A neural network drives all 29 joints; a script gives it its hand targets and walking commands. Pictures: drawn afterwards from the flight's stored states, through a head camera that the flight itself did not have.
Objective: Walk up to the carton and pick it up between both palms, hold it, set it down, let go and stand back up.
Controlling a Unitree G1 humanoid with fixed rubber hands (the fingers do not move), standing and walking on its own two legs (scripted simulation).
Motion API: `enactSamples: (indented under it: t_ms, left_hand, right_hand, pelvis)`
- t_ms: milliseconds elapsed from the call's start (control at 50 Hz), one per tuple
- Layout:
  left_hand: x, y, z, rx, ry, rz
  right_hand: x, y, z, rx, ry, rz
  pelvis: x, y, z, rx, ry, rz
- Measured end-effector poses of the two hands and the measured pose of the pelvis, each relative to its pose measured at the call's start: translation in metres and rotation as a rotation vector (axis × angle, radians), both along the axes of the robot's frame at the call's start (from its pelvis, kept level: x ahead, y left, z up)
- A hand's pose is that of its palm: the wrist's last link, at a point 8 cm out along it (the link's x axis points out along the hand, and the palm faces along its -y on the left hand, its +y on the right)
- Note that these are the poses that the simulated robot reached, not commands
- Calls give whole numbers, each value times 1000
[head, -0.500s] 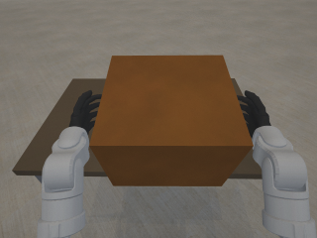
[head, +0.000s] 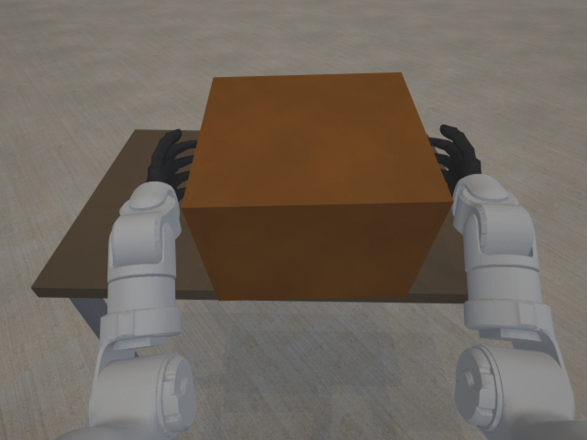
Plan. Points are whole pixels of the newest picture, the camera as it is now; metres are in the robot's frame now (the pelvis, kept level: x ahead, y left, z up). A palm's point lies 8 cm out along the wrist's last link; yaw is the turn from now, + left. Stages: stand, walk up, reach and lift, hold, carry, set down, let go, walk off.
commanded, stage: hold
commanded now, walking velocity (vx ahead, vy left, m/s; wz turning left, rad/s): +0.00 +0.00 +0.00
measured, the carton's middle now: (309, 187) +0.44 +0.01 +0.13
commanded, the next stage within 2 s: set down in 0.76 s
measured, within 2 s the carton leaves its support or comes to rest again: neither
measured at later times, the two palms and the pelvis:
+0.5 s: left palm (210, 160) +0.46 +0.16 +0.17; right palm (461, 174) +0.44 -0.23 +0.16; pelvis +0.08 -0.04 +0.01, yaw +3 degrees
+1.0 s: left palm (183, 176) +0.43 +0.20 +0.16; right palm (438, 178) +0.44 -0.19 +0.16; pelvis +0.08 +0.00 +0.01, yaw +1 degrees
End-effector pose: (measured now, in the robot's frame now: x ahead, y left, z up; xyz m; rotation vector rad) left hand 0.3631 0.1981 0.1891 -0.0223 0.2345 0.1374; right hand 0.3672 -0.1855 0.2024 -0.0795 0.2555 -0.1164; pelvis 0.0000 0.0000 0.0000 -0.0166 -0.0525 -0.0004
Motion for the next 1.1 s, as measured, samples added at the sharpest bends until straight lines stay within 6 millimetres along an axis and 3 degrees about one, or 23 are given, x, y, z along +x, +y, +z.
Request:
enactSamples:
  t_ms: [80,140,240,300,360,440,520,640,860,960,1100]
  left_hand:
    - [5,-3,-30,0,67,-5]
    - [7,-5,-35,19,41,0]
    - [23,-12,-7,77,-70,21]
    - [42,-19,10,97,-111,12]
    - [64,-27,15,93,-112,-16]
    - [89,-36,-1,81,-65,-60]
    - [100,-39,-30,109,1,-75]
    - [97,-29,-54,116,26,-66]
    - [95,-7,-36,68,-64,-48]
    - [79,-3,-31,71,-53,-13]
    - [45,-10,-36,59,-25,13]
  right_hand:
    - [3,-3,-33,3,69,-10]
    - [7,-5,-42,24,41,-8]
    - [31,-11,-32,75,-70,15]
    - [48,-19,-22,61,-112,16]
    - [61,-27,-18,33,-112,0]
    - [72,-37,-25,2,-65,-30]
    - [79,-39,-49,-7,-3,-45]
    - [78,-28,-76,-13,21,-35]
    - [80,-7,-47,35,-72,-45]
    - [74,-2,-44,60,-69,-15]
    - [48,-10,-44,44,-50,2]
  pelvis:
    - [4,-2,1,11,19,9]
    - [11,-7,2,21,50,23]
    - [24,-16,4,16,88,47]
    - [35,-24,5,13,101,57]
    - [48,-32,6,12,108,60]
    - [67,-38,7,13,112,54]
    - [80,-37,8,15,122,41]
    - [89,-27,9,6,147,41]
    - [84,-6,8,15,173,23]
    - [79,1,8,13,169,14]
    - [60,-3,8,15,127,16]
